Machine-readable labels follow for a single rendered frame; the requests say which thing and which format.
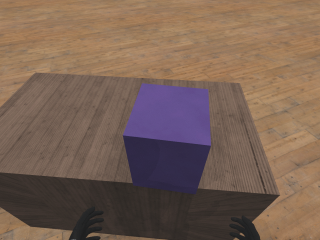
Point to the carton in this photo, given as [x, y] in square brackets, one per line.
[168, 138]

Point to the right robot hand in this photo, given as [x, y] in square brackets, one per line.
[249, 230]

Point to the pedestal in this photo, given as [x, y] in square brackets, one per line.
[62, 152]

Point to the left robot hand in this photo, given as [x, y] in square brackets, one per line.
[81, 230]

